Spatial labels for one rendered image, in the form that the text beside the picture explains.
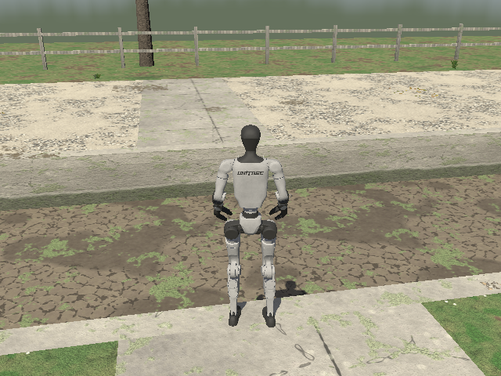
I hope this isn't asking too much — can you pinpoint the left robot forearm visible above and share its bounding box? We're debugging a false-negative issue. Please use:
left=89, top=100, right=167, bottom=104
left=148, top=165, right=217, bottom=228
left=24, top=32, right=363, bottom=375
left=212, top=191, right=223, bottom=211

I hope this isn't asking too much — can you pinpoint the right robot forearm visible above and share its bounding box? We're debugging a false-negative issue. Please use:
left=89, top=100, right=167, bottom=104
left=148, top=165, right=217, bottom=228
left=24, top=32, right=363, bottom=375
left=277, top=191, right=289, bottom=210

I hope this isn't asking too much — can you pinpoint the robot left hand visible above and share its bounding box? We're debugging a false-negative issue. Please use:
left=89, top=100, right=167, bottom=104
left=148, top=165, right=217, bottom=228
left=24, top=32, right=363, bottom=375
left=214, top=206, right=232, bottom=221

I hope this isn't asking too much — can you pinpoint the right robot foot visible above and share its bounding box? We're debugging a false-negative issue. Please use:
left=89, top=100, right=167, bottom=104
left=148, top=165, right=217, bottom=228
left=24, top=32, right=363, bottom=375
left=262, top=306, right=276, bottom=327

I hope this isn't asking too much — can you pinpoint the robot left thigh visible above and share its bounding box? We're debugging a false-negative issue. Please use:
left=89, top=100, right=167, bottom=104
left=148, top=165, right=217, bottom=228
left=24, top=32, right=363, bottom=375
left=224, top=219, right=241, bottom=278

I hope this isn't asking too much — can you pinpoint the right robot upper arm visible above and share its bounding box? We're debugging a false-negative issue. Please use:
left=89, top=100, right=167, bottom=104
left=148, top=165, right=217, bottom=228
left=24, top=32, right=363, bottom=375
left=267, top=158, right=288, bottom=201

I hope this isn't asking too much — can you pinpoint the left robot upper arm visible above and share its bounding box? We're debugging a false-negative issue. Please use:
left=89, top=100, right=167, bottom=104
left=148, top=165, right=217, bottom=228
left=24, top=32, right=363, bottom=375
left=213, top=158, right=234, bottom=202

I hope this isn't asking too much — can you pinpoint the robot right hand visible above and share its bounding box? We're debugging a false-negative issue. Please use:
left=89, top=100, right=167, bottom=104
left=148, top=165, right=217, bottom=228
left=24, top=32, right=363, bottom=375
left=269, top=205, right=287, bottom=220

